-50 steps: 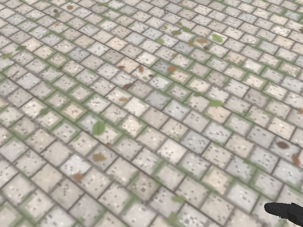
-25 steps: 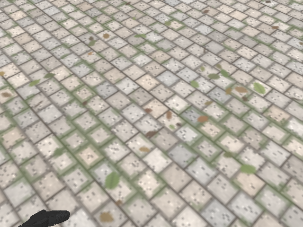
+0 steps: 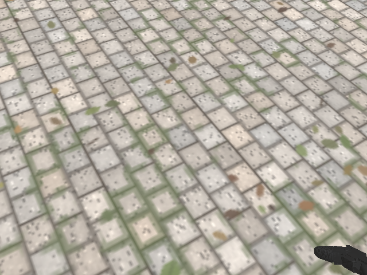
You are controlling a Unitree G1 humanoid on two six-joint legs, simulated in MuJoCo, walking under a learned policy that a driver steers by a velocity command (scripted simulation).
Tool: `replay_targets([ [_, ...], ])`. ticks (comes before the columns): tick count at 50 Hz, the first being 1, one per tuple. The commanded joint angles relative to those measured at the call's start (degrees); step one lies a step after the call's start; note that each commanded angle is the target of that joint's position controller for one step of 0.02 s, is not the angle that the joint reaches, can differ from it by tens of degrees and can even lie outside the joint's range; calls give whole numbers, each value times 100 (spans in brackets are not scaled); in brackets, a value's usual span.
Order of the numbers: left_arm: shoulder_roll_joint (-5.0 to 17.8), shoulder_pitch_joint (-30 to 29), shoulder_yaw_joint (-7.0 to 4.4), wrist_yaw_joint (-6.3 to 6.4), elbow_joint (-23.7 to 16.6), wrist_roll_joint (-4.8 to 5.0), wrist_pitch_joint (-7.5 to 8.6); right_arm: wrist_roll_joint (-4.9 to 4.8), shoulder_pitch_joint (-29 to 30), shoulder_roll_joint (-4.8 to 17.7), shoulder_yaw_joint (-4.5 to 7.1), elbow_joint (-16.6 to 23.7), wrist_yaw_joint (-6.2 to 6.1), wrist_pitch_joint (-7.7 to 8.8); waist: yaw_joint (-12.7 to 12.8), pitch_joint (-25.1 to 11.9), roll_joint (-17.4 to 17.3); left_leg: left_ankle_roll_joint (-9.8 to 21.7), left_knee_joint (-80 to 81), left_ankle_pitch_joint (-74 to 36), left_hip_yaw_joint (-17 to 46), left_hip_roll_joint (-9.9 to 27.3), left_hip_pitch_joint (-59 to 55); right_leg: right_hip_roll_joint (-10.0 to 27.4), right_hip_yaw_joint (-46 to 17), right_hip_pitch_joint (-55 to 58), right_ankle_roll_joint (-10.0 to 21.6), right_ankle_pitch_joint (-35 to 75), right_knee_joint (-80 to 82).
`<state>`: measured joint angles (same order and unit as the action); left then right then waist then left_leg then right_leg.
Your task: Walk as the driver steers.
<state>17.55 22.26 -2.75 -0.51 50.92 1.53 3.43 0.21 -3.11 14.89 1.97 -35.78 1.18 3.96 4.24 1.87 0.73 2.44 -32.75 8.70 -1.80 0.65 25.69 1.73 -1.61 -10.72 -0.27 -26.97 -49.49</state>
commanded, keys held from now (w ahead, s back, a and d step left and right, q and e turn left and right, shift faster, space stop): w+e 0.76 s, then w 0.24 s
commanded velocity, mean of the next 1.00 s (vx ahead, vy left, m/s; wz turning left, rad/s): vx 0.50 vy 0.00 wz -0.44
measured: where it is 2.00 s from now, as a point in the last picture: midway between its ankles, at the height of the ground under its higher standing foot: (281, 160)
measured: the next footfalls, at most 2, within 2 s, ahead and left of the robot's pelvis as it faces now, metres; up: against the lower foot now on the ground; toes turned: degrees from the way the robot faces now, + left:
right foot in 0.48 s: +0.39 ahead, -0.16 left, +0.00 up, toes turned -17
left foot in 0.94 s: +0.73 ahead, -0.07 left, +0.00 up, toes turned -31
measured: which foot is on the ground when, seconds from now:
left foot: down 0.00-0.50, up 0.52-0.92, down 0.94-1.00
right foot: up 0.00-0.46, down 0.48-0.96, up 0.98-1.00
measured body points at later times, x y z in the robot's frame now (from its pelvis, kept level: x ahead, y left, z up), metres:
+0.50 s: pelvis +0.27 -0.05 -0.01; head +0.30 -0.06 +0.43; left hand +0.53 +0.14 -0.10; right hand +0.21 -0.33 -0.14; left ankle +0.09 +0.11 -0.70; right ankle +0.36 -0.15 -0.73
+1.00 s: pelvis +0.56 -0.10 +0.00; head +0.58 -0.11 +0.45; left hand +0.74 +0.13 -0.12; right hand +0.62 -0.42 -0.08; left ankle +0.69 -0.05 -0.73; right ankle +0.36 -0.15 -0.69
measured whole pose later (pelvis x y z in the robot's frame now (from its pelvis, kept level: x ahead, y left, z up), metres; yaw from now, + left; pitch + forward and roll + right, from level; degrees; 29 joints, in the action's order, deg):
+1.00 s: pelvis +0.56 -0.10 +0.00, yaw -29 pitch +2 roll +1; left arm 17.2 20.8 -4.0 0.6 43.4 1.1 2.0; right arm 0.3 -4.9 15.7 2.5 -41.2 1.7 7.1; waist 3.0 0.1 1.3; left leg 1.6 -31.3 8.8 0.0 -1.9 26.1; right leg -4.1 -10.4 -9.6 2.2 -27.8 -46.9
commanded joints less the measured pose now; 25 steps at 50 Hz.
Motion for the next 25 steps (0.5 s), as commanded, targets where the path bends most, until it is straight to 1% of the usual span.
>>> replay_targets([
  [1, 765, -435, -141, -9, -676, 121, 207, -33, -1677, 932, 323, -177, -56, 14, -951, -908, -916, 1047, 1629, 1059, 2648, 1911, -3378, 278, -390, -3363, 151, 156, -2197],
  [2, 696, -562, -154, 10, -674, 56, 173, -18, -1322, 746, 269, -196, -33, 47, -773, -557, -729, 942, 1853, 761, 2136, 1669, -2763, 437, -341, -3201, 121, 580, -1930],
  [3, 644, -497, -186, 27, -633, 14, 95, 10, -1080, 592, 233, -210, -14, 107, -588, -358, -826, 850, 2063, 352, 1687, 1482, -2289, 576, -389, -2904, 89, 907, -1717],
  [4, 522, -353, -176, 25, -577, 21, 10, 38, -929, 547, 237, -248, -4, 162, -450, -297, -858, 824, 2247, 76, 1374, 1400, -1960, 620, -401, -2606, 46, 1139, -1667],
  [5, 386, -296, -161, 25, -545, 27, -58, 52, -879, 534, 252, -307, -5, 221, -381, -260, -774, 850, 2371, -260, 1120, 1378, -1782, 617, -394, -2499, 3, 1292, -1645],
  [7, 298, -440, -168, 38, -610, 22, -140, 91, -867, 599, 291, -436, -37, 289, -327, -109, -573, 864, 2515, -784, 647, 1363, -1687, 601, -481, -2675, -70, 1684, -1441],
  [8, 279, -577, -172, 41, -666, 12, -153, 108, -911, 633, 308, -506, -62, 299, -344, -44, -489, 864, 2540, -969, 465, 1364, -1747, 587, -542, -2833, -98, 1921, -1215],
  [10, 223, -830, -159, 1, -758, -11, -135, 105, -992, 693, 325, -620, -110, 292, -402, 33, -415, 814, 2575, -1183, 93, 1311, -1887, 539, -538, -2948, -107, 2505, -591],
  [12, 150, -1167, -120, -75, -863, -28, -106, 81, -1021, 794, 343, -691, -149, 268, -510, 129, -364, 727, 2624, -1256, -263, 1246, -1937, 490, -326, -2822, -66, 3023, 119],
  [13, 109, -1385, -93, -113, -940, -40, -100, 63, -1095, 852, 358, -739, -169, 251, -598, 199, -313, 705, 2656, -1264, -386, 1270, -1996, 469, -184, -2789, -37, 3164, 395],
  [16, 41, -1969, -36, -219, -1223, -43, -96, -3, -1434, 987, 405, -935, -202, 156, -827, 408, -194, 672, 2552, -1443, -609, 1454, -2532, 434, 51, -2982, 109, 3105, 979],
  [18, 64, -2213, -31, -292, -1408, -40, -96, -59, -1581, 1050, 434, -1038, -207, 58, -879, 451, -214, 619, 2312, -1833, -724, 1567, -2999, 374, 218, -3118, 236, 2748, 1213],
  [19, 93, -2260, -42, -328, -1488, -37, -98, -83, -1592, 1091, 447, -1066, -214, 7, -844, 422, -256, 572, 2121, -2284, -795, 1605, -3169, 303, 332, -3058, 318, 2496, 1295],
  [20, 155, -2213, -73, -354, -1544, -35, -105, -94, -1542, 1162, 464, -1063, -230, -38, -750, 312, -344, 508, 1829, -3160, -892, 1606, -3268, 156, 497, -2813, 420, 2223, 1345],
  [21, 252, -2063, -125, -364, -1568, -34, -122, -110, -1501, 1258, 489, -1048, -257, -83, -620, 109, -477, 443, 1422, -4213, -966, 1596, -3352, -47, 691, -2445, 533, 1915, 1312],
  [22, 397, -1676, -209, -357, -1521, -25, -143, -122, -1453, 1335, 508, -1029, -285, -134, -374, -170, -590, 377, 783, -5111, -1028, 1563, -3354, -278, 847, -1893, 665, 1625, 1274],
  [23, 641, -944, -354, -317, -1369, -10, -155, -139, -1368, 1373, 509, -1008, -306, -175, 56, -567, -566, 251, -236, -5342, -1129, 1428, -3060, -510, 894, -869, 849, 1696, 1505],
  [24, 1020, 13, -555, -212, -1138, -11, -197, -120, -1338, 1304, 464, -949, -331, -150, 540, -1053, -292, 19, -1713, -4300, -1162, 1194, -2001, -433, 408, 810, 1105, 1975, 1843],
  [25, 1671, 168, -680, -100, -1091, 24, -221, 116, -1785, 498, 226, -671, -257, -24, 47, -1446, 1199, -379, -3846, 750, -1012, 224, 589, 1060, -2401, 2830, 1987, 1657, 2037],
])
Velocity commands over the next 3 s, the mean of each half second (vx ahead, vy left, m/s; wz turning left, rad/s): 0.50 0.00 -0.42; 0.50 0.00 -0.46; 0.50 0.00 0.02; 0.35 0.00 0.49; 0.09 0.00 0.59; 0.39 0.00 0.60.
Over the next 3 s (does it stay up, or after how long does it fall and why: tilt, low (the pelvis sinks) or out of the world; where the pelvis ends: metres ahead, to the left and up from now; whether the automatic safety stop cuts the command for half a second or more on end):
stays up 1.21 -0.25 0.01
